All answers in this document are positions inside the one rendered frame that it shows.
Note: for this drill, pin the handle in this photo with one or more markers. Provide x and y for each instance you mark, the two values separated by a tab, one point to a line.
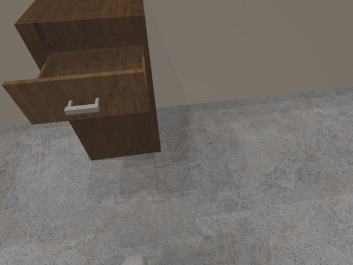
81	109

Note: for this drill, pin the cabinet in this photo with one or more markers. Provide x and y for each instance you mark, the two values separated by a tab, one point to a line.
50	26

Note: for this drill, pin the drawer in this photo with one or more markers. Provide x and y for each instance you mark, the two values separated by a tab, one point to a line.
117	76

